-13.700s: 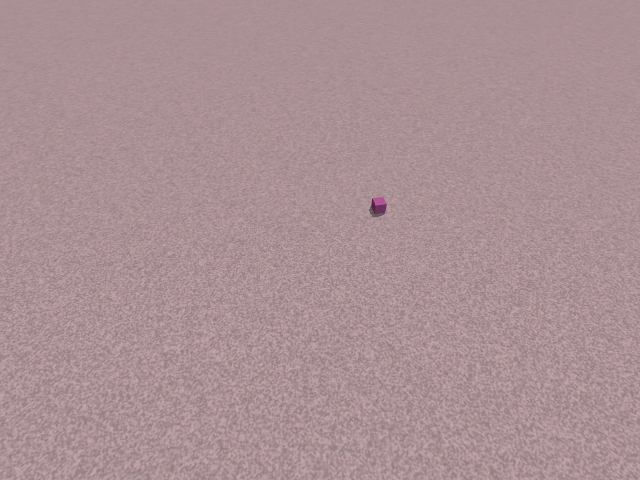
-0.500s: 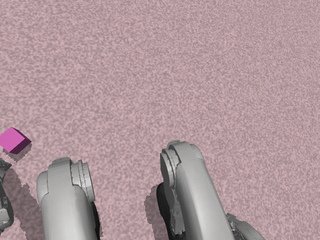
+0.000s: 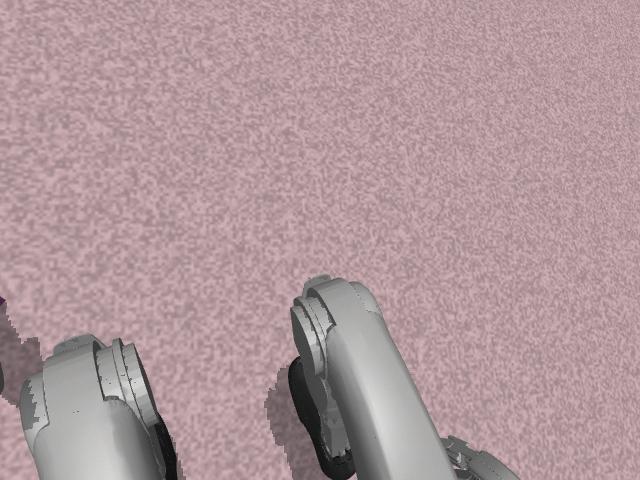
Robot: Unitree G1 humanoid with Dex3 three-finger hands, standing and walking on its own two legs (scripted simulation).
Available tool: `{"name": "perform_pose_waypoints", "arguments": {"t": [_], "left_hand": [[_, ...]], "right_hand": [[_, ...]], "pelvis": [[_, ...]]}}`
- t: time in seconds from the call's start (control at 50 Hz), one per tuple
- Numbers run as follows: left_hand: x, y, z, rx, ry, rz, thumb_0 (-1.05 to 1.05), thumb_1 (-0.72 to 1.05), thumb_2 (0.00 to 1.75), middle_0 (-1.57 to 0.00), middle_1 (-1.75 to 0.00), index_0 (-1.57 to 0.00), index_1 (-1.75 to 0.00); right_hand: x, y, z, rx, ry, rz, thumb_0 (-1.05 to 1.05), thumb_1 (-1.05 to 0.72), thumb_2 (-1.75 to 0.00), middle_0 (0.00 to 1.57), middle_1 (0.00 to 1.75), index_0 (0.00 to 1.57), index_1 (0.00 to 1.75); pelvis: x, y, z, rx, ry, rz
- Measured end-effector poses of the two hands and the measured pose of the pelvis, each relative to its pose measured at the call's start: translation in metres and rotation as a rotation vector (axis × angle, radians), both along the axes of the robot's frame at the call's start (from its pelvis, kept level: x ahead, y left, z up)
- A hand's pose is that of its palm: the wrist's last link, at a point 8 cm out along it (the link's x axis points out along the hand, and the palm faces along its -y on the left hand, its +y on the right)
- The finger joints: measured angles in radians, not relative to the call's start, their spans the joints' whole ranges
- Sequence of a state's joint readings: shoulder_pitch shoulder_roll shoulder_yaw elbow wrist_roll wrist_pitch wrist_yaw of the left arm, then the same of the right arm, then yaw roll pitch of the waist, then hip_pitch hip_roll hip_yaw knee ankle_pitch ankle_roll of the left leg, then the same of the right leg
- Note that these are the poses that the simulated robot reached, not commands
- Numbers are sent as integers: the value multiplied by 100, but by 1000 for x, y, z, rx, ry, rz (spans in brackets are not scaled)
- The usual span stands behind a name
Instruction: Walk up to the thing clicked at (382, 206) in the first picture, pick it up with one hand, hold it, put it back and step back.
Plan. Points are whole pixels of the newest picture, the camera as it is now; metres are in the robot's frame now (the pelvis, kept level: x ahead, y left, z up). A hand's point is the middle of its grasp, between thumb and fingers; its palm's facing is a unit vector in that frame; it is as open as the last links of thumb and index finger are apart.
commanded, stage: approach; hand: left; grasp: from above
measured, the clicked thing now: out of the picture +0.40 +0.36 -0.29
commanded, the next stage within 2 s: close in in 0.24 s
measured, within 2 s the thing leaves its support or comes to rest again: neither
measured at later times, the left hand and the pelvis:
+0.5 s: hand out of the picture +0.38 +0.37 -0.21, palm faces -0.25 -0.32 -0.91, open 14.2 cm; pelvis +0.00 +0.00 -0.01, yaw +0 degrees
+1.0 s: hand out of the picture +0.40 +0.36 -0.24, palm faces -0.24 -0.36 -0.90, open 14.4 cm; pelvis +0.00 +0.01 -0.01, yaw -3 degrees
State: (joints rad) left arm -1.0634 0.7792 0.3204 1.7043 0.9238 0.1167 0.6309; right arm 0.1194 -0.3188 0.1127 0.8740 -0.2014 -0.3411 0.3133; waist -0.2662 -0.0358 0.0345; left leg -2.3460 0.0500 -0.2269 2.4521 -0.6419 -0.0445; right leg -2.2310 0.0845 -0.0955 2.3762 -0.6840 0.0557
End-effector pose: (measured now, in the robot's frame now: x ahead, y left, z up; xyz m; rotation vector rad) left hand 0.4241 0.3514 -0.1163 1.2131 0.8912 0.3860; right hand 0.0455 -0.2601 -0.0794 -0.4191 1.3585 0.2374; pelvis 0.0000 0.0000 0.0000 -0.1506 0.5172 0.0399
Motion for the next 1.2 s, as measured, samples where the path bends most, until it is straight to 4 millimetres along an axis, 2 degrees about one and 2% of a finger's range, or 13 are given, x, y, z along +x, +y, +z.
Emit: {"name": "perform_pose_waypoints", "arguments": {"t": [0.06, 0.12, 0.2, 0.3, 0.38, 0.52, 0.64, 0.82, 1.0, 1.2], "left_hand": [[12, -5, 2, -9, -8, -4, 0, -59, 103, -12, -103, -10, -105], [11, -5, 4, 0, 8, -10, 0, -59, 103, -12, -102, -9, -105], [-12, 4, 2, 20, 78, 5, 0, -59, 103, -11, -101, -9, -104], [-45, 20, -10, 5, 145, 34, 0, -59, 102, -11, -101, -9, -103], [-53, 30, -21, 5, 125, 10, 0, -59, 101, -12, -101, -10, -103], [-42, 23, -32, 5, 48, -33, -1, -58, 100, -13, -100, -12, -102], [-29, 10, -42, -21, 62, -16, -1, -59, 101, -13, -99, -10, -101], [-25, 2, -58, -16, 63, 22, 0, -59, 101, -12, -98, -10, -101], [-26, 14, -65, -4, 76, 61, 0, -59, 100, -12, -99, -10, -101], [-25, 14, -72, -19, 82, 37, -1, -58, 100, -12, -99, -10, -102]], "right_hand": [[-12, 1, 3, -1, 24, -39, 1, -92, -90, 20, 30, 20, 30], [-19, 4, 3, 16, 50, -70, 1, -93, -90, 20, 30, 20, 30], [-17, 9, -2, 50, 58, -70, 1, -93, -90, 20, 30, 20, 30], [-2, 11, -9, 71, 20, 3, 1, -92, -90, 20, 30, 20, 30], [10, 8, -10, 52, -14, 71, 1, -92, -90, 20, 30, 20, 30], [22, 5, 0, -6, -35, 89, 1, -92, -90, 20, 30, 20, 30], [22, 8, 10, -11, -24, 94, 1, -92, -90, 20, 30, 20, 30], [1, 16, 13, 21, 32, 92, 0, -92, -91, 20, 30, 20, 30], [-24, 16, 13, 18, 83, 86, 0, -92, -91, 20, 30, 20, 30], [-29, 20, 18, 15, 73, 108, 1, -92, -91, 20, 30, 20, 30]], "pelvis": [[2, 1, 1, -6, 7, -5], [4, 2, 4, -6, 14, -5], [4, 1, 6, 3, 16, -7], [-1, -1, 2, 12, -9, -5], [-6, -1, -5, 11, -44, -1], [-3, 2, -6, -10, -44, -1], [2, 6, -3, -29, -32, -7], [1, 7, -3, -44, -48, -19], [-2, 7, -11, -47, -80, -25], [-4, 9, -13, -60, -108, -29]]}}
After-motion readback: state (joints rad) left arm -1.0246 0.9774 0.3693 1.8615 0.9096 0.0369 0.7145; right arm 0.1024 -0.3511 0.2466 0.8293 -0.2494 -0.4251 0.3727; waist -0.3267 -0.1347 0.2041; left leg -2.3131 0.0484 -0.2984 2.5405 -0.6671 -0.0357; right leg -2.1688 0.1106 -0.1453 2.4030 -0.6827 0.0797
